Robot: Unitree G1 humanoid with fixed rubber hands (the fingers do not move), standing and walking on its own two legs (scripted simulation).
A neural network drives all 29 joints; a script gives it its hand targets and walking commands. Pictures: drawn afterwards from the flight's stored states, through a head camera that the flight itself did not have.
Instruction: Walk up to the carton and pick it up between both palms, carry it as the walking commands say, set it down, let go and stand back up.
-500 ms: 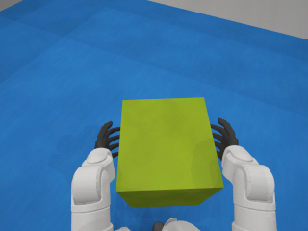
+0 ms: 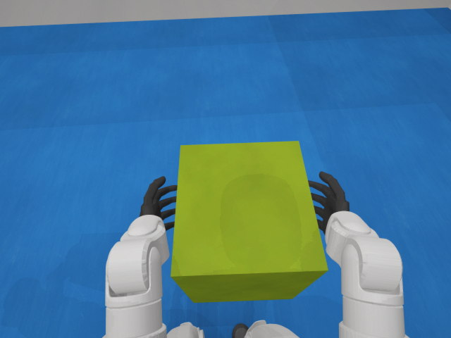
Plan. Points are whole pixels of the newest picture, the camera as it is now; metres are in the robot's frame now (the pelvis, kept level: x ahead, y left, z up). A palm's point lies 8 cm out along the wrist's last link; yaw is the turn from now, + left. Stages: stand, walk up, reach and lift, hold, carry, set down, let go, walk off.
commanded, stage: carry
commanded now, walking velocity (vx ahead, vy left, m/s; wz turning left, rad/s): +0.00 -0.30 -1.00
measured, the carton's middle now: (241, 229) +0.31 -0.01 -0.02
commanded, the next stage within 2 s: none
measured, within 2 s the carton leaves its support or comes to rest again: neither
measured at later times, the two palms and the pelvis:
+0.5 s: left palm (394, 227) +0.28 -0.25 +0.05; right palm out of the picture +0.13 -0.49 +0.05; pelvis -0.05 -0.22 -0.01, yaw -29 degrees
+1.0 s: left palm out of the picture +0.06 -0.58 +0.06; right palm out of the picture -0.19 -0.72 +0.06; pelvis -0.21 -0.40 +0.00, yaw -58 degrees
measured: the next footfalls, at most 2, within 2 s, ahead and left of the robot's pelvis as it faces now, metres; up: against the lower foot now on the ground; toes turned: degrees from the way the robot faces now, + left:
left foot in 0.04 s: +0.07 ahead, +0.09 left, +0.00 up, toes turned +7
right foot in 0.32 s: +0.04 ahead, -0.36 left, +0.00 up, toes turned -26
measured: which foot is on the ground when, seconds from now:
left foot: up 0.00-0.02, down 0.04-0.32, up 0.34-0.56, down 0.58-0.86, up 0.88-1.00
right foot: down 0.00-0.04, up 0.06-0.30, down 0.32-0.58, up 0.60-0.86, down 0.88-1.00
